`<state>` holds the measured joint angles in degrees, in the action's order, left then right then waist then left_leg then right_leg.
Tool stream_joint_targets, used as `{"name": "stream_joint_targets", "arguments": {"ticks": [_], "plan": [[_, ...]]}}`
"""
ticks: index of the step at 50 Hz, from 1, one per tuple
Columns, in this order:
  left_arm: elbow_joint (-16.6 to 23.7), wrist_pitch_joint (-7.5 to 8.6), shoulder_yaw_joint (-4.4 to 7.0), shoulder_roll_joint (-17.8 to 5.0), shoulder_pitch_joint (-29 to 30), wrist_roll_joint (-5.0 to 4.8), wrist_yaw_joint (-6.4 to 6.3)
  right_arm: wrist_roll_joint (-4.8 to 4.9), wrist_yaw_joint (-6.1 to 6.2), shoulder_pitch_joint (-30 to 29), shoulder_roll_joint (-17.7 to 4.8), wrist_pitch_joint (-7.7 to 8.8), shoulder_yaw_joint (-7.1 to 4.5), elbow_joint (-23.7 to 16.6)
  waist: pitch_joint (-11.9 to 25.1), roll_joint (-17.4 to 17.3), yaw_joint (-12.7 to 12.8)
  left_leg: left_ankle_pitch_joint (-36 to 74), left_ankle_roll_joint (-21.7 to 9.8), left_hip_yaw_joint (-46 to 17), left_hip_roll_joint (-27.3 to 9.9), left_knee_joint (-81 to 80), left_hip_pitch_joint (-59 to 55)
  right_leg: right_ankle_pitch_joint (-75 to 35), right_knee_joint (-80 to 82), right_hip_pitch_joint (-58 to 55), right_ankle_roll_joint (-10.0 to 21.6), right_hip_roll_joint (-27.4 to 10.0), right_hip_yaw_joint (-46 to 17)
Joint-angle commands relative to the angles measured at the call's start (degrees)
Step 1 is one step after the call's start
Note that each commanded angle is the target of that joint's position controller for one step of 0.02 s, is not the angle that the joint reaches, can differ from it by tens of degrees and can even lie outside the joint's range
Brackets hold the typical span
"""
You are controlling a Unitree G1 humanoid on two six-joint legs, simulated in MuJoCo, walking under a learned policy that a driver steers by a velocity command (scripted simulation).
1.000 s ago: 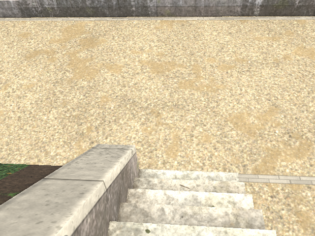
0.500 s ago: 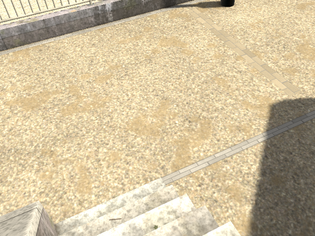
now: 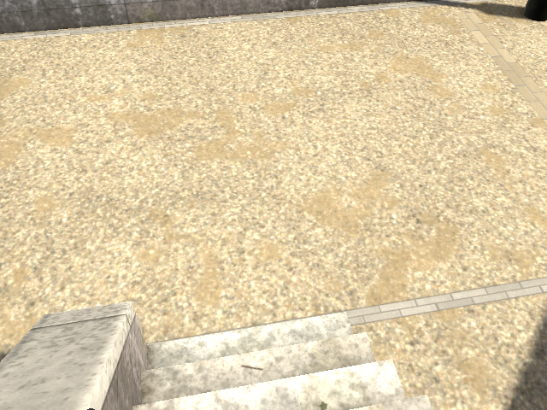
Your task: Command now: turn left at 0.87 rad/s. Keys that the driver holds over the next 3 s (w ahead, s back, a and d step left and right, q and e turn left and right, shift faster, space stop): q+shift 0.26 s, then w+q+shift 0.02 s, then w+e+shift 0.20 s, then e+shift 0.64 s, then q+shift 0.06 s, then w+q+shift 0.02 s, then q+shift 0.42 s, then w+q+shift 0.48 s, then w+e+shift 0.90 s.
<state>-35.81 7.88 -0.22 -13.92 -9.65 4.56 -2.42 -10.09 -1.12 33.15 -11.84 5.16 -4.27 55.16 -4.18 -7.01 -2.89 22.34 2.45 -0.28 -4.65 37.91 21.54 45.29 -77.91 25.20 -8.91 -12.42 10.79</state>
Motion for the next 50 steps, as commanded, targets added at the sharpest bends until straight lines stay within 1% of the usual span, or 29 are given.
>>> {"name": "stream_joint_targets", "arguments": {"ticks": [1, 2, 3, 6, 8, 10, 13, 15, 17, 19, 21, 22, 23, 26, 29, 30, 31, 32, 33, 35, 36, 37, 38, 40, 41, 43, 44, 47, 50], "plan": [[12.6, 2.18, -0.08, 1.4, 26.4, -2.13, 3.26, 1.59, 1.06, 38.3, -8.3, 1.41, -3.69, 11.1, -5.2, -19.1, -18.3, -6.0, -0.4, -2.4, 7.0, -8.5, -21.7, 12.2, -36.1, 26.4, 6.1, 14.5, -3.3], [14.1, 2.72, 0.40, 5.7, 13.5, -2.20, 3.91, 2.77, 0.55, 23.9, -15.4, 2.31, -2.82, 2.6, 4.3, -17.7, -2.7, 24.3, -2.1, -26.2, 3.9, -3.6, -21.7, -2.8, -28.8, 30.5, 8.6, 19.0, -14.1], [9.6, 3.08, 2.39, -0.5, 4.0, -4.92, 2.52, 3.74, -0.91, 15.4, -16.4, 3.39, -3.13, -1.5, 4.0, -10.7, 3.0, 40.8, -6.9, -33.2, -0.7, 0.8, -20.9, -6.4, -30.1, 34.2, 6.4, 16.4, -16.8], [4.4, 2.43, 3.34, -6.9, 1.3, -8.82, -0.41, 8.96, -1.79, 6.0, -7.6, 3.59, -0.74, -6.3, 6.8, 2.4, 4.2, 27.6, -7.7, -51.0, -6.5, 8.7, -16.1, -25.6, -11.4, 48.0, -1.2, 8.4, -25.4], [1.8, -0.23, 3.04, -3.1, 3.8, -4.75, -0.42, 8.12, -0.82, 7.8, -2.6, 1.94, 2.52, -4.2, 3.4, 6.6, 5.5, 8.7, -8.8, -50.2, -0.3, 10.8, 9.0, -33.4, -1.9, 26.0, -1.0, 9.6, -19.6], [2.5, -1.89, 3.49, -4.0, 2.1, -1.89, 1.28, 5.92, -0.72, 9.3, -12.0, 1.70, 0.12, -3.8, 8.3, -2.5, 6.4, 20.5, -7.0, -48.1, 3.1, 12.5, 4.4, -25.0, -18.5, 26.1, 3.0, 12.4, -16.8], [2.4, -3.86, 3.44, -4.8, 4.0, -1.67, 1.67, 6.94, 0.72, 8.2, -11.9, 0.66, -0.74, -5.0, 9.3, 4.9, 3.9, 21.1, -0.8, -50.6, 3.7, 17.0, -6.5, -18.9, -8.4, 31.8, 4.4, 11.9, -19.4], [-0.4, -4.65, 1.60, -1.2, 8.2, 1.55, 3.13, 5.58, 0.73, 18.5, 1.1, 0.69, 3.29, 0.1, 3.9, 1.4, -3.6, -20.8, -7.9, -46.6, 4.5, 23.6, -16.5, -41.0, 7.1, 43.3, 5.0, 8.9, -26.9], [-3.9, -5.66, 0.64, 1.0, 9.4, 1.15, 6.17, 6.44, -0.31, 28.2, 2.0, 1.40, 3.76, 6.1, -3.9, -1.8, -8.6, -38.4, -13.2, -46.5, 6.2, 18.8, -26.6, -41.1, 12.4, 59.3, 5.8, 9.4, -23.7], [-6.8, -5.16, 0.72, -1.3, 10.1, 2.54, 8.64, 8.29, -1.30, 15.4, 1.7, 1.33, 5.16, -1.1, -4.6, 0.3, -7.9, -50.7, -17.3, -37.3, 10.9, 18.2, -3.0, -69.7, 28.2, 38.2, 9.1, 9.2, -19.2], [-6.5, -6.31, 0.23, -0.2, 7.6, 4.54, 9.32, 5.08, -4.16, -0.1, -3.9, 0.71, 5.62, -4.6, -3.2, -3.8, -1.8, -68.6, -20.5, -36.3, 12.3, 10.3, 36.6, -70.0, 17.3, 0.2, 7.9, 10.4, -13.1], [-3.9, -5.99, 1.78, 0.3, 10.1, -4.23, 5.00, 13.38, 0.22, -8.4, -4.2, -1.00, 2.65, -7.3, 4.4, 4.3, 0.0, -61.4, -16.5, -37.6, 10.4, 8.9, 28.1, -74.6, 23.1, -9.9, 7.0, 13.7, -11.2], [-10.8, -5.54, 0.13, -3.4, -3.8, 5.89, 8.24, 4.94, -2.98, -7.3, -6.6, 0.78, 6.74, -8.1, -6.5, -3.4, 3.3, -65.2, -19.4, -35.6, 10.7, 19.6, 42.6, -66.5, 12.5, -7.8, 6.6, 8.5, -16.5], [-13.4, -5.13, 2.07, -8.5, -13.5, 2.04, 8.33, 8.69, -1.83, -18.9, -10.5, 2.44, 5.33, -14.8, -2.2, 4.1, 4.7, -41.1, -15.0, -28.1, 8.0, 28.3, 13.7, -41.9, 42.6, -5.8, 5.6, 10.1, -10.4], [-20.6, -3.62, 3.03, -9.3, -26.2, -0.42, 8.06, 8.37, -3.43, -15.3, -13.6, 0.58, 3.87, -12.8, 1.7, 7.6, 3.2, -13.6, -14.8, -19.7, 7.7, 45.8, -0.8, -50.3, 66.6, -18.6, 7.9, 14.2, -1.8], [-23.3, -3.25, 3.79, -10.0, -35.8, 0.69, 7.26, 6.67, -5.07, -15.9, -13.9, 0.14, 3.74, -13.1, 4.3, 10.6, 6.7, -9.8, -11.5, -16.1, 9.7, 62.8, 3.7, -55.5, 71.1, -27.9, 12.7, 10.1, -8.3], [-24.1, -2.60, 4.00, -10.6, -43.6, 1.38, 6.19, 4.52, -6.86, -16.1, -11.6, -0.08, 3.41, -14.5, 9.1, 15.3, 7.5, -46.1, -7.1, -7.1, 13.3, 83.1, 27.6, -83.7, 53.6, -48.3, 23.1, 2.6, -18.2], [-18.3, -2.00, 5.20, -15.7, -34.6, 0.65, 6.25, 6.17, -7.30, -13.8, -6.6, -1.07, 4.09, -17.8, 10.6, 13.4, 1.4, -65.7, -1.4, 0.2, 14.4, 92.4, 47.4, -114.7, 41.0, -56.0, 32.8, -2.7, -26.4], [-15.8, -2.24, 5.85, -16.0, -26.7, 2.47, 4.63, 8.32, -5.43, -24.5, -3.4, -1.79, 5.58, -27.5, 9.0, 10.5, 6.6, -62.6, 1.0, -9.6, 9.7, 79.1, 55.5, -92.1, 44.1, -50.0, 36.7, -14.2, -45.1], [-21.1, -2.32, 1.81, -4.3, -31.1, 2.94, 3.46, 8.26, -1.94, -29.1, -1.1, -2.29, 6.24, -27.7, 4.0, 3.2, 4.5, -58.7, -2.2, -7.4, 2.7, 70.5, 52.4, -76.2, 44.2, -32.2, 28.7, -4.9, -36.4], [-20.3, -1.21, -0.75, 3.4, -30.8, 1.98, 1.75, 5.43, -1.46, -20.7, 1.8, -1.82, 6.94, -23.3, 3.5, 5.9, 2.4, -40.9, -1.9, -6.6, -0.9, 54.6, 44.7, -73.3, 42.6, -21.6, 22.2, 3.2, -29.3], [-20.6, -0.60, -0.98, 3.9, -32.4, 1.43, 1.16, 3.88, -1.02, -23.4, 2.9, -1.49, 7.45, -26.2, -0.5, 14.1, 2.2, -38.5, -1.6, -4.1, -1.7, 50.4, 45.4, -71.6, 40.1, -14.0, 22.0, 6.0, -32.6], [-19.3, -0.25, -1.24, 3.1, -32.1, -1.03, 0.46, 3.74, -2.04, -24.3, 3.9, -2.09, 8.22, -25.1, 1.0, 11.4, 4.3, -21.9, -0.7, -1.0, 0.6, 40.3, 35.0, -70.8, 42.2, -0.7, 22.9, 8.2, -32.1], [-16.4, 0.58, 0.54, -7.0, -24.8, 1.07, 1.30, 5.62, -3.93, -25.9, 2.6, -2.61, 7.91, -26.2, 5.1, 12.8, 0.5, -12.0, 0.0, 2.9, 2.9, 50.8, 20.5, -72.5, 37.8, 15.0, 18.6, 12.5, -32.5], [-17.5, 1.61, 0.91, -6.1, -28.3, -0.19, -0.09, 3.92, -3.22, -31.0, -4.8, -1.90, 5.59, -26.7, 6.5, 10.4, 5.5, -15.6, 0.7, -1.7, 2.9, 38.0, 27.2, -64.9, 34.7, 2.0, 16.0, 15.6, -31.3], [-23.6, 1.81, 0.48, -2.6, -40.2, -0.53, -1.59, 4.01, -1.79, -35.5, -4.0, -1.37, 5.08, -27.6, 4.1, 14.0, 9.7, -19.8, 1.1, -5.5, 3.3, 33.0, 45.3, -63.9, 26.6, -17.9, 14.9, 12.3, -41.7], [-21.6, 0.97, -0.33, 1.4, -38.5, -1.87, -2.08, 4.70, -2.79, -34.3, -4.4, -1.26, 5.52, -24.7, 3.4, 7.4, 12.0, 3.0, -0.2, -7.0, 3.0, 11.3, 40.6, -49.7, 22.4, -15.1, 15.0, 13.7, -38.0], [-15.2, -1.81, 0.89, -4.1, -24.6, 1.48, 1.54, 5.59, -4.60, -29.6, 0.3, -1.84, 5.46, -25.2, 1.8, 13.6, 5.1, 10.6, -3.2, -0.3, 8.0, 9.9, -6.7, -35.1, 25.6, 25.7, 18.5, 18.2, -35.8], [-13.6, -2.26, 0.77, -2.3, -27.3, -2.04, 2.36, 5.58, -3.62, -23.3, -2.4, -0.99, 3.96, -21.5, -2.2, 8.8, 7.0, -2.3, -2.6, -4.0, 7.6, -13.4, -4.4, -35.9, 14.5, 8.7, 16.7, 19.5, -41.3]]}}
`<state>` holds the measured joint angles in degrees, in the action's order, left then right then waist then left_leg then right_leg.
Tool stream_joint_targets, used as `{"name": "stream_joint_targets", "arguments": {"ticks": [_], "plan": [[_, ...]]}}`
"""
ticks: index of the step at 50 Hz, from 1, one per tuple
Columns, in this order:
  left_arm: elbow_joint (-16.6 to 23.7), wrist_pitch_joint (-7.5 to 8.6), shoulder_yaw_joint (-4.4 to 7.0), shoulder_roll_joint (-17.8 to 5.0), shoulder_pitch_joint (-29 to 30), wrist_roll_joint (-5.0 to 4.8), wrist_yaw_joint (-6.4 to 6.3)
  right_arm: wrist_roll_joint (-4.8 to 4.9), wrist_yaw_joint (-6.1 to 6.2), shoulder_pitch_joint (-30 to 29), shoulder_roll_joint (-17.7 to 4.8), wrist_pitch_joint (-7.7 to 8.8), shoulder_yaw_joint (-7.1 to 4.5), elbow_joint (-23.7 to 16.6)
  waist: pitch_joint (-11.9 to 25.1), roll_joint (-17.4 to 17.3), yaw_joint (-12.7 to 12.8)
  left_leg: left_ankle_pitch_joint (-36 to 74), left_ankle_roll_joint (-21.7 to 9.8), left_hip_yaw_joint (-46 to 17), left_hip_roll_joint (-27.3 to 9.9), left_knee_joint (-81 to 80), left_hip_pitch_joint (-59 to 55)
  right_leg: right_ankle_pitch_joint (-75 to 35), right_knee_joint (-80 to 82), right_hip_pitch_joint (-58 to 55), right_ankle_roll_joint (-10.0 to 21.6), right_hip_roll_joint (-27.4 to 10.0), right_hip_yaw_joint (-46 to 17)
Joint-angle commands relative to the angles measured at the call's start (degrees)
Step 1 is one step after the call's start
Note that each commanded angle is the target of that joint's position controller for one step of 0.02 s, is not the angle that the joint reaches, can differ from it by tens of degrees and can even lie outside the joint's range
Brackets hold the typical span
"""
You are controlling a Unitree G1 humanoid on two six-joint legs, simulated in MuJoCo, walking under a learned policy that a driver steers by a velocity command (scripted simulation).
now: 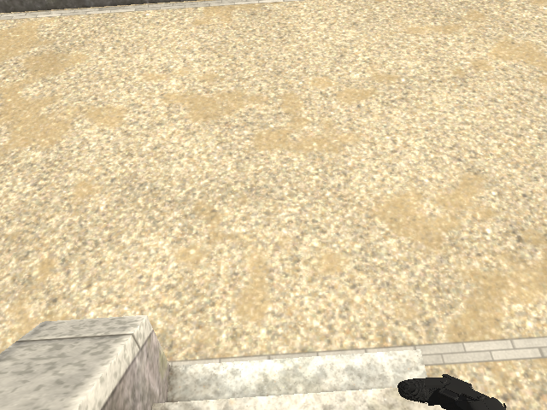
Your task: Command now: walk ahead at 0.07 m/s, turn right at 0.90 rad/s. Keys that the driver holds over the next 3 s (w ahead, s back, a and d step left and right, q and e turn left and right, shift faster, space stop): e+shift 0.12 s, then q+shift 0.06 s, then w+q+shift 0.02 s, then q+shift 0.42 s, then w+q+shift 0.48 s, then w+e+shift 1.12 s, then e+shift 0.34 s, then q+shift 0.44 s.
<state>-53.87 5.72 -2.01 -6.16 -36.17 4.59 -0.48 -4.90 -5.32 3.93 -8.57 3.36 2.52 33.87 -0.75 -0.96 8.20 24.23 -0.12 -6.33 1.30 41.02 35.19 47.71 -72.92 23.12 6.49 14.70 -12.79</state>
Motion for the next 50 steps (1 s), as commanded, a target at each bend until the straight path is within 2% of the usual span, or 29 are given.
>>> {"name": "stream_joint_targets", "arguments": {"ticks": [1, 2, 4, 5, 6, 9, 11, 12, 13, 16, 18, 20, 21, 22, 23, 25, 27, 28, 29, 30, 31, 33, 35, 37, 38, 40, 42, 43, 50], "plan": [[3.6, -0.49, 2.27, -10.9, -3.3, -2.32, 1.09, 0.04, 0.85, 5.9, -5.7, 0.96, -3.26, -0.1, -4.8, 4.8, -3.2, -1.8, -0.3, 3.3, 1.7, -22.2, -22.2, -47.1, 6.5, 7.9, 1.3, -7.2, -20.1], [3.1, -0.73, 1.45, -10.4, -4.9, -4.95, 1.31, 0.47, 1.31, 6.3, -6.7, 0.60, -3.93, 1.4, -5.8, 4.2, -2.3, 0.7, -1.0, 1.4, -1.4, -40.9, -21.4, -48.2, 2.4, 1.5, 0.0, -6.1, -20.7], [7.9, -2.58, -0.12, -9.7, 0.6, -4.01, 5.05, 0.96, 1.75, 27.0, -8.9, 1.00, -6.13, 7.9, 6.0, 2.3, -11.2, 18.5, -9.7, 2.4, -10.9, -34.4, -65.9, -62.7, -18.6, 27.6, -4.3, -5.2, -16.7], [9.5, -2.00, -1.52, -1.5, -10.2, -3.97, 6.85, 0.63, 1.79, 37.5, -14.5, 0.81, -8.00, 9.9, 23.5, -13.8, -9.2, 67.1, -26.8, -2.3, -28.0, -2.2, -95.9, -7.8, -48.6, 52.2, -9.3, 0.1, -3.8], [12.7, -2.77, 0.42, -8.5, -14.3, -5.69, 7.68, -1.74, -0.51, 27.6, -18.3, 0.41, -9.63, 5.9, 26.5, -10.6, -8.6, 79.3, -36.4, -4.3, -39.3, 3.3, -87.9, 14.0, -66.1, 57.4, -11.0, -1.6, 4.0], [20.3, -6.29, -0.41, -9.5, 9.7, -2.91, 3.95, -0.24, 1.97, 12.9, -14.7, -0.54, -7.23, 3.8, 5.7, 9.6, -6.0, 33.8, -26.5, -3.2, -27.7, -16.5, -36.9, -14.3, -47.5, 51.0, -13.0, -12.4, 6.5], [15.3, -5.90, -3.48, -0.9, -1.7, -3.31, 7.38, 2.13, 0.15, 15.1, -11.5, 0.69, -4.55, 10.0, -5.2, -3.1, 2.9, 6.6, -19.1, 0.5, -19.4, -23.3, 1.2, -21.6, -47.8, 23.0, -13.6, -16.4, 8.1], [9.3, -9.13, 1.74, -4.4, 11.2, -17.14, 0.10, 14.87, 2.18, 19.9, -12.0, -1.93, -6.17, 16.8, -2.4, 4.9, -3.4, -7.6, -15.6, 2.3, -13.2, -20.4, -6.2, -31.4, -48.4, 28.1, -16.3, -10.4, 15.0], [12.5, -10.45, 1.48, -5.7, 16.3, -17.25, -2.18, 14.79, 2.41, 20.8, -11.2, -2.84, -4.97, 16.0, -5.0, 2.9, -5.2, -13.1, -15.4, -1.1, -11.6, -19.7, -5.9, -28.4, -52.1, 33.8, -16.4, -11.4, 15.0], [21.9, -12.26, 1.05, -8.4, 36.7, -10.74, -4.93, 9.23, 3.71, 17.6, -16.6, -5.00, -7.78, 13.6, -1.2, -3.9, -10.5, -17.5, -21.2, -14.9, -16.3, -13.2, -25.4, -25.7, -46.7, 57.3, -12.5, -18.4, 9.2], [23.7, -12.89, 1.27, -9.9, 40.6, -9.46, -3.93, 8.75, 6.00, 14.4, -13.5, -5.96, -7.01, 9.5, 3.8, -2.7, -10.0, -26.6, -18.8, -18.6, -14.8, -11.0, -25.5, -39.9, -30.7, 51.1, -13.2, -20.3, 7.6], [24.7, -13.24, 1.08, -9.5, 41.7, -9.24, -1.97, 10.36, 6.77, 7.9, -16.8, -6.70, -8.24, 4.1, 2.0, -1.6, -9.2, -31.7, -15.2, -16.0, -10.0, -15.2, -12.4, -49.6, -2.4, 29.0, -13.2, -17.7, 10.6], [19.9, -10.81, -4.19, 4.3, 22.2, 2.87, 3.82, -2.65, 6.59, 22.9, -12.8, -0.61, -5.14, 11.4, -8.2, -21.7, -6.6, -43.9, -12.4, -9.2, -10.5, -29.5, 10.6, -51.1, 2.2, 18.0, -8.3, -21.5, 16.1], [20.7, -10.52, -2.09, -1.4, 25.4, 2.33, 5.32, -4.02, 5.72, 23.1, -17.3, 1.46, -8.15, 11.4, -10.7, -13.8, -7.7, -54.7, -10.2, -12.3, -11.7, -36.5, 16.5, -45.5, 2.6, 6.0, -11.0, -19.0, 17.4], [22.5, -10.92, -0.75, -5.7, 30.8, 0.56, 5.59, -2.59, 5.90, 20.7, -23.1, 2.35, -10.44, 10.1, -6.5, -8.8, -8.1, -58.3, -9.2, -14.3, -13.0, -36.1, 14.0, -38.3, 7.8, 2.1, -12.3, -16.6, 17.2], [23.9, -10.49, 1.06, -12.2, 38.3, -1.07, 4.34, -0.23, 5.68, 16.6, -24.2, 2.20, -11.06, 8.7, -1.5, -7.1, -10.0, -52.4, -10.6, -17.6, -15.6, -32.0, -8.7, -31.0, 34.0, 5.7, -10.7, -15.3, 12.2], [19.5, -8.85, 5.11, -17.8, 30.0, -4.54, 2.03, 0.34, 5.16, 19.4, -18.4, 0.34, -9.06, 9.8, 8.3, -8.7, -7.5, -36.5, -8.7, -16.7, -13.9, -22.3, -20.4, -45.1, 57.4, -14.0, -4.4, -16.4, 10.4], [18.5, -7.52, 7.34, -19.3, 22.5, -2.60, 0.79, 0.68, 5.85, 24.2, -12.9, 0.50, -7.54, 10.0, 16.8, -3.6, -4.8, -39.6, -5.4, -11.8, -7.1, -13.9, -13.8, -49.4, 51.9, -34.1, 0.3, -22.8, 9.0], [17.4, -6.06, 9.58, -24.4, 10.4, -0.35, -0.83, 2.89, 6.47, 20.4, -3.0, 1.84, -5.02, 0.2, 23.9, 13.8, -2.3, -62.3, -1.9, -4.5, 6.4, -0.4, 15.2, -55.6, 47.0, -56.9, 9.6, -37.9, -9.1], [17.1, -4.89, 9.24, -23.4, -1.5, 3.88, 0.57, 2.09, 7.57, 19.7, -2.0, 1.68, -4.40, -1.7, 19.0, 8.8, 3.6, -67.4, 0.8, -14.4, 11.4, 11.7, 28.9, -67.4, 51.2, -61.5, 16.6, -48.4, -24.6], [14.4, -4.92, 7.41, -18.5, -1.2, 5.10, 2.36, 1.39, 7.95, 13.2, -1.1, 0.07, -3.57, -2.5, 5.8, 7.7, 3.2, -60.1, 2.7, -17.3, 11.0, 14.9, 44.9, -56.6, 56.3, -54.8, 15.8, -49.5, -22.8], [17.3, -5.25, 6.15, -13.4, 8.4, -3.32, 3.57, 0.36, 8.07, 12.5, -10.8, -0.19, -6.41, 3.1, 0.8, 14.5, -0.7, -45.0, 2.7, -10.0, 7.5, 20.7, 42.7, -16.5, 57.4, -34.7, 2.2, -39.9, -7.7], [16.1, -3.66, 5.54, -11.6, 13.1, -1.72, 1.95, -0.17, 3.97, 23.9, -8.9, 1.23, -5.36, 6.8, -1.1, 20.5, -9.2, -34.9, 1.9, -0.8, 6.4, 49.2, 32.7, -8.9, 57.0, -7.2, -7.2, -35.1, 1.3], [15.3, -1.15, 5.12, -13.3, 25.2, 1.62, 0.49, 1.73, -0.94, 36.1, -3.6, 0.66, -2.03, 9.3, 0.2, 5.1, -18.9, -29.5, 0.5, 6.1, 5.2, 71.8, 19.2, -14.6, 57.8, 14.5, -9.7, -32.1, 9.3], [14.4, 0.79, 5.40, -14.8, 27.2, 1.15, -0.47, 4.06, -2.42, 33.3, -4.9, 0.61, -2.08, 8.8, -2.0, 4.1, -18.2, -29.4, 1.8, 6.8, 5.4, 76.4, 18.2, -16.1, 58.0, 19.4, -9.0, -30.0, 14.3], [11.1, 3.54, 4.54, -16.1, 21.9, 0.24, -2.42, 3.38, -3.60, 24.1, -9.3, -0.17, -2.61, 4.8, -3.7, 5.5, -12.3, -30.8, 3.4, 7.6, 3.4, 75.1, 24.7, -11.1, 58.0, 15.1, -4.5, -32.0, 15.7], [7.6, 4.09, 3.29, -16.5, 13.9, 1.65, -3.43, 3.69, -2.31, 18.9, -9.6, -0.80, -1.86, 1.4, -3.6, 7.2, -8.5, -29.8, 3.2, 3.1, 0.9, 73.0, 38.8, -12.2, 54.6, -0.2, -2.2, -35.8, 11.5], [6.9, -0.60, 4.79, -17.8, 12.6, -5.88, -0.18, 5.35, 3.14, 6.5, -8.1, -5.79, -4.95, -1.3, -0.2, 2.6, -9.8, -24.7, 0.8, -0.2, -0.1, 59.5, 39.3, -12.0, 44.1, -12.7, -7.2, -35.2, 12.2], [9.7, -2.95, 4.17, -19.1, 6.9, -3.21, 0.27, 4.43, 5.97, -4.0, -6.1, -9.50, -6.24, -3.3, -8.2, 11.6, -3.6, -18.0, -0.7, 2.3, -3.1, 49.6, 40.1, -8.4, 44.3, -13.4, -5.4, -41.7, 10.7]]}}
Over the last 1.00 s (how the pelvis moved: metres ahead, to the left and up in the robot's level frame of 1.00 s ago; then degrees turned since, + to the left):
0.34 -0.04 -0.40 -3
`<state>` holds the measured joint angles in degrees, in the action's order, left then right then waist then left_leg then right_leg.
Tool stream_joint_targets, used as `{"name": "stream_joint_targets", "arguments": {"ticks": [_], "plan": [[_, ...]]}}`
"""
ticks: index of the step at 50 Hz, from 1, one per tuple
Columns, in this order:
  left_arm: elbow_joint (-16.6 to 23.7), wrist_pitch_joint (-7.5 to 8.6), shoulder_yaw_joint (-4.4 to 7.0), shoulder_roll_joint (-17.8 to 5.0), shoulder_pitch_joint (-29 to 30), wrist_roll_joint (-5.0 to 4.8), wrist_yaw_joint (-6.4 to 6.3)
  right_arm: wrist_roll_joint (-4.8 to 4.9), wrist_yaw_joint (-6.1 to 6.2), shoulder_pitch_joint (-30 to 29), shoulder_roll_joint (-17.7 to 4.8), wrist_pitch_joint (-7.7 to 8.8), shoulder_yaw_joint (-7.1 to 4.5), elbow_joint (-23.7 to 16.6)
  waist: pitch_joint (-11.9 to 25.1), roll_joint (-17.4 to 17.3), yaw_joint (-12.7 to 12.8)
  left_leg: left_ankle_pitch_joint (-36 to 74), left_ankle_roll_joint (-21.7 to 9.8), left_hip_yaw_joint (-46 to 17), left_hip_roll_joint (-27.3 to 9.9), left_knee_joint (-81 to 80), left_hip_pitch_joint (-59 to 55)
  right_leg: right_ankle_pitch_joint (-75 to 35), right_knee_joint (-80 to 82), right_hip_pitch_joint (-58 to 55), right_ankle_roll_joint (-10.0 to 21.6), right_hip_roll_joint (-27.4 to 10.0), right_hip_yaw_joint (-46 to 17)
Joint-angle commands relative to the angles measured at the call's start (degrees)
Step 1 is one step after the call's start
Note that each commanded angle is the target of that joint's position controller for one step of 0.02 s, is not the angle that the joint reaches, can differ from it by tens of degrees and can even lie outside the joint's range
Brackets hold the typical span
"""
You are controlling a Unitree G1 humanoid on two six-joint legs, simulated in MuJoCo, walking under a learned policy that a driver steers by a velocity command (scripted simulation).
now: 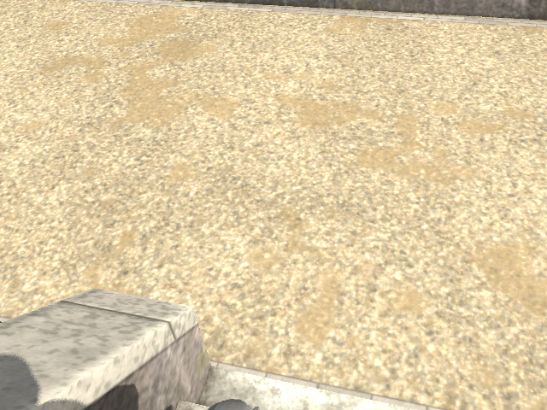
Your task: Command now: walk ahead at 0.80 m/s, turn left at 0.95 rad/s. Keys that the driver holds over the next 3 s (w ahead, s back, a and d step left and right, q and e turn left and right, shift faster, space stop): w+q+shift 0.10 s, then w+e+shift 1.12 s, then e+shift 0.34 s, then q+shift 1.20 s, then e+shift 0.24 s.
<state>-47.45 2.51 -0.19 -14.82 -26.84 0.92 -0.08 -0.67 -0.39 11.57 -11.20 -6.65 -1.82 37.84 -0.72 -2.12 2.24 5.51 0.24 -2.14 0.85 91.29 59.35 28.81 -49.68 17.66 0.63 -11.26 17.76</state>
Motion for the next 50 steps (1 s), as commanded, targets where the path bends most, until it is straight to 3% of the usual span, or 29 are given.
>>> {"name": "stream_joint_targets", "arguments": {"ticks": [1, 5, 9, 10, 14, 17, 19, 20, 21, 22, 23, 24, 25, 26, 27, 28, 29, 32, 35, 38, 40, 42, 44, 45, 46, 47, 48, 49, 50], "plan": [[3.2, 0.15, 2.54, -10.6, -2.9, 0.84, -0.14, 0.20, 0.98, -13.6, -3.4, 0.74, -2.16, -7.5, -10.0, 12.0, 2.9, -0.6, -1.5, -1.5, -3.8, -1.7, 16.5, 10.0, 20.9, -8.4, 1.3, -16.6, -19.3], [1.4, 0.71, 2.87, -10.6, -3.4, 1.46, -0.13, 1.33, 0.66, -17.4, -2.8, 1.60, -2.40, -7.1, -11.9, 8.9, 3.5, -3.7, -2.1, 3.7, -7.5, -6.5, 8.8, -0.3, 19.9, -7.6, 3.9, -19.2, -14.4], [-4.0, 2.14, 2.91, -10.5, -7.9, 2.98, -0.84, 0.19, -0.08, -19.2, -3.5, 4.30, -3.14, -3.5, -11.8, 3.4, 5.2, 1.9, -2.0, -8.5, -8.9, -20.2, 11.2, -6.8, 17.1, -19.1, 3.9, -22.5, -19.4], [-4.3, 2.63, 3.02, -8.4, -9.0, 3.29, -1.33, 0.81, -0.35, -22.9, -2.8, 5.34, -3.31, -3.5, -12.0, -2.2, 7.8, 14.0, -2.0, -6.0, -8.4, -27.9, 12.5, 0.6, 12.7, -20.7, 3.9, -19.7, -15.8], [-5.8, 1.39, 2.74, -7.1, -5.4, 4.15, -2.93, 2.61, -2.21, -26.0, -3.3, 7.60, -1.90, -1.1, -11.7, -1.6, 6.5, 26.1, -2.2, -5.2, -13.3, -48.3, -6.7, 5.3, 12.0, -13.8, 2.2, -17.0, -10.9], [-7.8, 0.02, 3.97, -9.2, -4.1, 2.70, -2.58, 2.54, -3.85, -12.3, -8.2, 6.49, -3.23, 9.1, -10.8, -3.1, 2.4, 32.4, -0.8, 2.0, -13.8, -61.8, -37.3, 3.6, 3.2, -4.9, 2.5, -11.9, -9.0], [-8.9, -1.53, 5.82, -12.6, -2.7, 2.81, -2.08, 0.65, -1.39, 6.1, -10.9, 5.58, -4.34, 16.5, -2.0, 2.3, -4.9, 23.0, -1.2, 1.6, -11.4, -63.4, -60.4, -10.9, -20.6, -1.2, 3.8, -7.0, -10.1], [-9.3, -1.54, 6.74, -13.3, -1.5, 2.48, -1.91, -1.41, -0.72, 16.0, -14.1, 5.56, -5.42, 19.8, 1.9, -1.6, -10.8, 11.1, -0.5, 1.9, -8.9, -61.4, -68.8, -9.4, -39.0, 2.9, 3.6, -3.1, -11.4], [-10.1, -0.98, 6.51, -8.4, -1.5, 1.41, -1.39, -2.66, -1.63, 17.0, -15.7, 6.04, -4.64, 20.0, 2.3, -9.7, -12.2, 3.1, -2.3, -3.8, -11.1, -58.9, -70.0, 21.9, -63.9, 11.5, 3.6, 4.5, -16.1], [-6.9, 0.24, 5.08, -0.8, -2.3, 0.63, -0.49, -2.13, -2.45, 16.6, -16.0, 6.88, -1.78, 18.5, 3.2, -15.2, -8.3, 34.8, 2.8, -2.6, -12.8, -33.3, -76.0, 31.0, -77.2, 33.0, 4.4, 9.6, -26.6], [-6.3, 1.44, 4.47, 0.7, -10.3, 0.91, -0.92, 1.13, -2.50, 20.2, -16.6, 6.80, -2.74, 20.3, 10.6, -22.3, -4.4, 34.0, 7.9, -3.7, -15.9, -33.6, -75.5, 22.4, -74.6, 38.0, 6.6, 9.1, -28.8], [-4.3, 0.71, 4.35, 2.1, -5.3, 0.58, -1.49, 2.02, -1.74, 21.6, -19.7, 7.73, -4.72, 21.2, 12.3, -26.7, -6.8, -9.3, 5.5, -17.3, -21.3, -52.8, -66.6, 12.8, -68.5, 40.6, 6.6, 10.6, -26.2], [-6.8, -0.53, 4.51, 0.3, -1.3, 2.91, -2.51, 1.24, -2.26, 17.0, -11.7, 8.81, -1.88, 19.9, 3.2, -12.3, -5.3, -10.3, 7.9, -12.3, -17.0, -52.3, -57.8, 4.8, -67.9, 38.8, 8.0, 10.2, -28.0], [-5.1, -1.05, 3.08, 6.1, -5.0, 2.16, -2.50, 0.71, -1.81, 15.0, -15.8, 9.33, -2.80, 19.8, 8.4, -20.2, -0.9, -17.8, 4.7, -23.6, -26.9, -52.1, -56.9, 2.2, -72.2, 42.9, 7.9, 9.4, -27.8], [-3.8, -2.53, 2.56, 5.6, 1.6, 1.68, -2.90, -0.66, -1.63, 9.2, -9.1, 10.21, -1.32, 17.5, 6.2, -8.6, -0.8, -34.9, 4.8, -21.3, -25.2, -54.7, -44.5, -15.7, -58.2, 39.7, 8.4, 7.0, -29.6], [0.5, -3.65, 2.17, 5.3, 9.4, 1.96, -2.85, -1.35, -0.60, 3.0, -7.2, 10.81, -0.38, 15.2, 0.1, -8.7, 0.5, -40.6, 2.4, -24.2, -27.7, -55.7, -36.1, -20.5, -53.7, 41.8, 7.9, 6.9, -29.0], [2.1, -4.22, 1.81, 5.8, 11.9, 1.53, -1.98, -1.71, 0.52, 1.4, -2.6, 11.26, 1.57, 15.6, -3.7, -0.3, 3.1, -44.0, -1.0, -22.4, -29.3, -53.8, -27.6, -32.3, -44.1, 41.2, 4.8, 7.3, -28.9], [3.0, -5.49, 3.22, -0.1, 15.4, 2.43, -2.16, -0.67, 2.23, 5.4, -10.2, 11.61, 1.04, 15.5, -2.0, -3.1, 1.6, -16.5, -4.1, -18.3, -32.0, -48.4, -28.7, -28.1, -40.8, 36.9, 1.3, 9.1, -23.7], [4.3, -3.18, 3.77, 0.1, 18.6, 1.07, -0.82, 2.92, 4.21, 4.7, -5.4, 13.68, 1.75, 18.8, -6.4, -7.6, 3.9, -42.8, -1.4, -4.6, -24.1, -46.2, -26.6, -60.9, -15.5, 33.7, 3.9, 8.3, -30.5], [4.4, -3.50, 3.00, 3.4, 18.8, 0.92, 2.06, 2.60, 4.66, 1.2, -8.1, 14.11, 0.12, 17.6, -6.5, -3.6, 6.2, -46.1, -1.7, 5.2, -23.4, -41.9, -21.0, -73.9, -9.3, 17.7, 5.1, 7.1, -22.1], [0.8, -4.10, 3.49, 2.2, 11.1, -0.70, 1.62, 1.32, 4.14, -1.6, -12.0, 13.95, -2.01, 17.2, -3.0, -7.3, 9.7, -37.4, -1.0, 12.0, -23.0, -35.6, -24.6, -69.1, -5.6, 5.2, 5.4, 6.3, -14.4], [-2.5, -4.91, 5.20, -1.2, 6.6, 0.22, 0.25, -1.13, 3.72, 1.3, -10.3, 12.52, -2.56, 18.9, -3.8, -6.3, 8.5, -17.3, -0.4, 16.5, -22.9, -22.0, -32.2, -57.1, -3.9, 1.8, 7.1, 5.8, -9.8], [-5.2, -3.54, 6.22, -3.2, 0.8, -0.43, 0.98, -3.37, 3.36, 10.3, -11.3, 8.93, -4.49, 21.1, -1.8, 0.2, 7.9, 5.9, -3.7, 17.7, -19.4, 5.2, -43.9, -17.7, 17.6, -1.3, 11.7, 11.6, -12.9], [-7.7, -2.41, 5.87, -1.5, -4.0, -0.04, 0.98, -2.32, 4.17, 1.9, -10.1, 7.66, -4.84, 19.7, -7.6, 10.5, 14.6, 2.0, -4.0, 19.1, -13.4, 31.8, -35.6, -29.5, 26.1, -5.6, 15.1, 11.7, -11.2], [-8.3, -2.01, 5.35, -4.0, -1.3, -2.78, 1.16, -1.90, 4.27, -3.3, -2.9, 7.06, -3.20, 15.8, -12.8, 21.4, 12.0, -38.9, -5.4, 17.3, -7.2, 48.0, -13.8, -57.1, 17.3, -10.5, 15.9, 9.3, -16.8], [-9.1, -1.11, 3.22, -4.0, 0.6, -4.11, 0.54, -2.22, 3.93, -4.3, 1.7, 7.69, -1.42, 8.6, -11.0, 27.1, 2.0, -52.5, -3.3, 11.9, -4.9, 44.4, 6.7, -95.8, 0.0, -17.2, 13.1, 11.6, -24.8], [-11.6, -0.66, 3.09, -2.2, -6.8, -4.46, 0.40, -4.85, 2.04, -7.1, 1.3, 9.14, -0.75, 5.7, -2.3, 17.1, 4.1, -58.3, -3.5, 5.4, -5.9, 33.7, 13.1, -81.0, 0.8, -22.2, 15.9, 9.3, -37.6], [-11.1, -0.62, 4.31, -6.3, -8.2, -2.60, -0.44, -3.74, 1.51, -4.2, 1.0, 10.16, -0.63, 5.1, 4.4, 14.4, 3.4, -58.7, -2.0, -1.2, -6.3, 25.9, 15.4, -45.4, 7.8, -20.4, 22.2, 1.0, -54.0], [-9.7, -0.51, 3.25, -3.0, -3.9, -1.99, -0.77, -4.11, 2.00, -10.0, -0.3, 10.53, -0.95, 7.0, 1.6, 1.9, 3.1, -47.6, -1.1, -4.2, -7.1, 21.9, 12.4, -37.3, 7.2, -12.2, 19.7, 3.5, -51.3]]}}
Over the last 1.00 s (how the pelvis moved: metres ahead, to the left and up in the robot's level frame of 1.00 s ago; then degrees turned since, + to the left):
0.13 -0.09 -0.14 23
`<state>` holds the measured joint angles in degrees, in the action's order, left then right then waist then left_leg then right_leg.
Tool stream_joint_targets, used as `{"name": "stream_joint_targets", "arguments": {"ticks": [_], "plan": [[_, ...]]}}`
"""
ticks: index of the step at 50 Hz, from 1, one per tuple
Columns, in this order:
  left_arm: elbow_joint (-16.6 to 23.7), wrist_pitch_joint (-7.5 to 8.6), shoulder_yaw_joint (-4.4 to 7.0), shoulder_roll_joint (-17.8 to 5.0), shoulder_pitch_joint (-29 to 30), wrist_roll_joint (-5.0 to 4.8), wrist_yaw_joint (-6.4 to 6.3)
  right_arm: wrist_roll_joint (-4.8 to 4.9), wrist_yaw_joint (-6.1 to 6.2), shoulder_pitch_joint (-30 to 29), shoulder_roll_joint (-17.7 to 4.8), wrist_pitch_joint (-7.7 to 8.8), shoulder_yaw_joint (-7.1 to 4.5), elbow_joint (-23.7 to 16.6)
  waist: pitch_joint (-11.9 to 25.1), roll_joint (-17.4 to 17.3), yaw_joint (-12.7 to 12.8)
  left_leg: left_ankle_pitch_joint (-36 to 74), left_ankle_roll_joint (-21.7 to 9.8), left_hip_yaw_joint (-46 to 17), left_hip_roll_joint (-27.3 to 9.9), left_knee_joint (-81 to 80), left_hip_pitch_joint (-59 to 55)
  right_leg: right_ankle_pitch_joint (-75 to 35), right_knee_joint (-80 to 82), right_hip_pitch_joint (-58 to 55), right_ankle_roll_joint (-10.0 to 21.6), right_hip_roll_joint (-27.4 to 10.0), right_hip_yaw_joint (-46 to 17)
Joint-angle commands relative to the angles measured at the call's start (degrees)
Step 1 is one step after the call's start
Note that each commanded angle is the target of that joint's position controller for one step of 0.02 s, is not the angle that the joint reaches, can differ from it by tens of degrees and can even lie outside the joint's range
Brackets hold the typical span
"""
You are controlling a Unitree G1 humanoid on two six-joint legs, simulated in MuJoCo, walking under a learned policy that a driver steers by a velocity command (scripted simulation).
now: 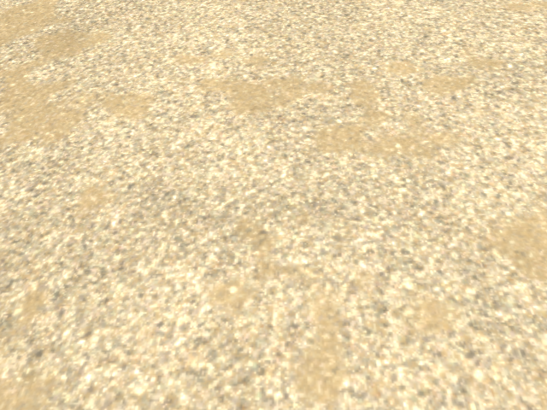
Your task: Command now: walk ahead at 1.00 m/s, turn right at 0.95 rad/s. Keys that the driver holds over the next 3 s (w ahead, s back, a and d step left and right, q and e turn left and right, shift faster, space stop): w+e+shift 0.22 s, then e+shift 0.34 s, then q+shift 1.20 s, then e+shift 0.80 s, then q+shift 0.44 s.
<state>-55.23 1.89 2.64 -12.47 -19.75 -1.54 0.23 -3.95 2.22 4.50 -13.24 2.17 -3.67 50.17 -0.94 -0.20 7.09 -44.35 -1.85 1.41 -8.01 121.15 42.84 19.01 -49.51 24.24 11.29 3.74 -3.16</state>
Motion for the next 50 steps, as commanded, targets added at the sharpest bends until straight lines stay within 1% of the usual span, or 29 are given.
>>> {"name": "stream_joint_targets", "arguments": {"ticks": [1, 3, 6, 8, 10, 14, 16, 17, 18, 19, 20, 22, 23, 24, 25, 26, 28, 31, 33, 34, 35, 36, 37, 38, 39, 41, 44, 45, 50], "plan": [[0.4, 1.07, 0.74, -9.1, -7.0, 2.03, -0.83, 0.46, 0.10, 0.5, 2.8, 1.57, 1.39, -6.9, 5.6, 6.6, -7.0, 18.6, 3.6, -7.3, 3.4, -17.1, 28.2, -19.2, 10.8, -15.2, 11.0, -14.6, -38.5], [6.6, 1.71, -0.89, -4.1, 2.1, 2.52, -1.62, 0.84, 0.00, -8.2, 1.5, 0.86, 2.49, -9.2, 2.2, -1.6, -8.4, 41.1, 8.1, -6.6, 5.8, -43.2, 7.9, 0.6, 18.8, 9.1, 10.1, -10.5, -39.6], [5.2, 1.88, 0.26, -6.4, -2.5, 1.23, -1.43, 1.58, -0.41, -3.1, -4.2, 0.59, 0.55, -4.7, 7.3, 6.4, -7.3, 59.7, 6.8, -10.6, 5.7, -52.4, 5.8, -6.4, 6.0, -3.8, 9.7, -6.6, -37.5], [5.5, 2.22, -0.14, -3.5, -3.2, 0.31, -1.19, 1.18, -1.77, -11.2, -2.2, 0.72, 1.35, -9.6, 4.2, 4.5, -3.7, 69.5, 5.7, -10.0, 6.9, -71.2, -3.9, 8.2, 4.0, 0.3, 7.4, -2.2, -33.3], [7.0, 1.46, -0.04, -3.6, -0.5, 1.66, -0.03, 3.61, -2.67, -12.0, 0.3, 0.57, 1.38, -11.6, 2.9, 6.6, -1.4, 69.2, 5.8, -5.3, 10.4, -82.3, -22.1, 9.9, 2.6, 8.7, 4.5, 1.5, -27.0], [5.8, -0.66, 0.05, -3.6, -2.5, 3.60, -0.84, 4.29, -2.62, 6.2, -0.5, 2.46, 0.44, -7.3, -0.5, 7.0, -4.4, 67.5, 3.0, -8.9, 9.4, -93.4, -32.4, -3.1, -20.0, 2.9, 2.9, 4.2, -25.1], [6.2, -1.54, 1.07, -5.9, 1.6, 2.99, -0.43, 5.12, -0.92, 22.1, -3.2, 2.06, -1.74, -4.1, -1.1, 3.6, -13.1, 69.7, 3.8, -5.5, 5.2, -108.3, -49.3, -14.5, -42.9, 11.7, 1.7, 7.2, -16.9], [6.9, -1.33, 1.07, -2.9, 3.0, 2.96, 0.38, 3.98, -0.80, 26.1, -4.2, 1.45, -2.02, -1.9, -3.2, -3.8, -13.9, 76.4, 0.7, -10.8, -2.1, -109.8, -62.1, 18.8, -61.6, 27.4, -0.2, 10.6, -11.0], [10.6, 2.11, -3.84, 4.0, -13.6, 7.59, 6.93, -5.52, -6.54, 52.7, -7.2, 4.39, -0.18, 5.7, 3.4, -27.3, -15.7, 110.4, -14.4, -5.3, -6.1, -81.9, -88.1, 28.3, -89.6, 51.2, -7.0, 16.0, -9.6], [10.3, 2.43, -2.63, 0.8, -19.4, 4.25, 10.76, -6.93, -8.03, 41.2, -12.6, 4.59, -1.83, 1.4, 9.8, -11.2, -7.9, 130.7, -21.2, -13.1, -16.7, -76.8, -88.6, 25.0, -92.4, 59.3, -8.0, 9.9, -3.8], [13.5, 2.19, -1.42, -3.8, -8.7, 3.30, 11.83, -6.71, -7.54, 30.7, -13.3, 4.24, -1.73, -1.8, 7.3, 1.1, -9.5, 120.4, -17.1, -9.5, -17.4, -78.0, -77.6, 19.9, -88.3, 63.9, -9.4, 4.0, -1.4], [17.4, 1.59, -2.19, -1.9, -0.4, 4.87, 9.76, -1.00, -3.60, 17.4, 1.0, 3.92, 2.45, -3.1, -3.3, -5.9, -3.7, 79.3, -7.6, -12.0, -12.6, -84.6, -43.8, 2.7, -66.8, 58.3, -8.3, -7.2, -2.7], [18.5, 1.45, -4.55, 1.9, 3.0, 8.44, 9.76, -1.56, -1.21, 11.2, 9.3, 4.33, 5.67, -4.1, -11.9, -6.7, -2.6, 62.9, -6.2, -14.4, -12.9, -96.2, -25.2, -12.8, -44.1, 50.6, -7.8, -13.8, -6.5], [16.8, 3.79, -2.48, -4.0, 5.6, 6.36, 10.57, -1.00, 0.26, 4.1, 4.5, 6.85, 5.66, -7.4, -12.7, 2.1, -3.0, 62.0, -2.0, -1.9, -3.4, -97.5, -3.4, -25.1, -23.6, 25.3, -8.9, -10.9, -0.1], [15.6, 3.50, -1.21, -4.3, 8.3, 6.20, 11.39, -3.82, 1.14, 1.4, -3.4, 9.08, 4.60, -7.8, -9.7, -3.5, -2.0, 61.3, -0.3, 4.8, 0.4, -94.4, 8.6, -33.0, -24.9, 4.9, -9.8, -8.3, 5.1], [14.8, 2.51, -1.69, -2.9, 3.8, 5.35, 12.55, -3.55, 1.88, 1.8, -9.0, 10.38, 3.30, -7.3, -3.5, -7.2, 0.0, 63.1, 2.7, 6.4, 1.7, -91.5, 9.2, -37.1, -33.9, -3.5, -10.8, -6.2, 5.6], [14.1, 1.62, 1.09, -11.6, 2.5, 8.71, 11.78, 0.80, 5.85, 13.7, -12.8, 12.27, 2.36, -6.6, -5.2, -0.7, -4.4, 49.9, 12.7, 5.6, 3.4, -81.6, -16.0, -39.3, -16.1, 14.0, -10.7, -5.7, 6.9], [11.4, 1.71, 1.62, -10.5, 4.1, 10.31, 7.76, 1.57, 1.53, 19.2, -15.6, 9.85, 1.69, -6.5, -3.7, -3.3, -6.8, 40.9, 15.3, 6.0, 5.7, -66.0, -7.8, -51.0, 11.0, -16.0, -6.3, -4.9, 10.1], [1.3, 0.69, 1.46, -10.0, -18.7, 12.44, 5.40, 2.00, -2.34, 15.1, -17.2, 6.17, 2.22, -8.8, -4.7, 9.3, 2.3, 27.2, 17.4, 3.1, 9.9, -41.2, -4.0, -54.2, 30.6, -33.6, -6.2, -5.2, 7.7], [3.2, 0.00, 1.01, -2.1, -20.0, -1.44, 3.68, 12.92, -0.26, 13.7, -4.9, 1.57, 2.15, -5.6, -5.1, 22.1, 6.0, -2.6, 10.0, 5.1, 13.2, -14.5, -2.3, -64.8, 48.7, -31.2, -0.3, -11.2, -0.8], [3.2, 1.40, -1.47, -0.2, -19.9, -0.59, 3.46, 8.11, -0.45, 13.4, -3.6, 0.45, 2.98, -7.7, 1.2, 17.7, 4.3, -17.7, 5.4, 2.3, 13.6, -2.6, 8.0, -88.3, 27.2, -42.8, -1.2, -13.4, 1.3], [5.4, 1.65, -1.03, -5.8, -21.0, 2.14, 3.15, 9.30, -2.23, 26.8, 1.4, 0.48, 3.73, -7.1, 16.0, 17.0, -2.9, -20.2, 5.2, -16.1, 12.6, 6.9, 20.0, -110.1, 1.8, -59.5, 10.0, -29.2, -11.9], [5.9, -0.35, 3.43, -18.5, -9.2, 0.78, 2.43, 11.02, -3.23, 27.2, 0.9, 0.16, 5.65, -11.4, 29.3, 12.2, -8.1, -3.7, 2.1, -19.6, 4.0, -1.3, 24.4, -57.9, 11.7, -55.7, 18.2, -40.9, -29.0], [14.2, -2.01, 2.24, -12.1, -1.5, 4.32, 2.04, 10.41, -2.94, 16.0, -7.6, -1.35, 3.12, -10.2, 25.3, -7.3, -4.2, 9.1, 1.2, -20.8, 4.8, -15.5, 15.3, -40.7, 20.2, -38.7, 15.3, -37.7, -27.6], [17.6, -2.65, 0.56, -9.2, 8.7, 4.91, 0.81, 9.90, -1.95, 12.3, -9.4, -3.93, 1.83, -10.4, 15.7, -13.0, -8.6, 20.2, 2.4, -18.7, 5.8, -25.6, 7.0, -37.1, 22.0, -20.5, 10.3, -33.3, -20.3], [19.7, -2.40, -0.51, -7.6, 14.4, 3.16, -1.97, 5.49, -1.00, 13.7, -2.7, -5.46, 2.33, -11.4, 6.0, -6.9, -14.3, 35.3, 8.0, -9.4, 6.4, -40.3, 0.4, -41.5, 20.8, -2.9, 4.3, -27.2, -2.9], [19.7, -2.15, 0.73, -10.3, 10.8, 3.85, -3.94, 6.86, -1.10, 9.6, 3.0, -3.66, 3.89, -15.7, 7.8, 6.0, -13.6, 43.8, 9.6, -4.4, 5.1, -60.6, -11.6, -38.2, 20.4, -0.7, -2.2, -21.5, 15.2], [19.6, -2.13, 2.27, -13.8, 11.8, 2.50, -4.05, 6.74, -1.09, 8.9, 3.2, -4.10, 4.09, -18.0, 11.0, 13.4, -14.8, 41.9, 8.2, -4.5, 2.4, -62.7, -16.4, -27.6, 20.5, 0.1, -2.9, -26.8, 12.0], [18.6, -5.59, 3.43, -11.0, 6.6, -1.41, -4.25, 5.44, -1.57, -0.3, -6.7, -8.63, 0.18, -19.9, -3.5, 8.2, -7.0, 17.9, 1.2, 3.1, 4.9, -73.0, -16.1, 15.3, 20.0, 1.0, -8.7, -25.5, 10.7]]}}
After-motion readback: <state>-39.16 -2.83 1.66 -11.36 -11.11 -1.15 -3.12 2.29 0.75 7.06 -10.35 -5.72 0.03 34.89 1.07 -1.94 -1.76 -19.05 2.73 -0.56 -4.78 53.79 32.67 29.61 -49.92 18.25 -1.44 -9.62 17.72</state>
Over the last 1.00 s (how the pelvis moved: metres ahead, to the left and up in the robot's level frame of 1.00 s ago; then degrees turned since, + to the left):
0.51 0.19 -0.42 -18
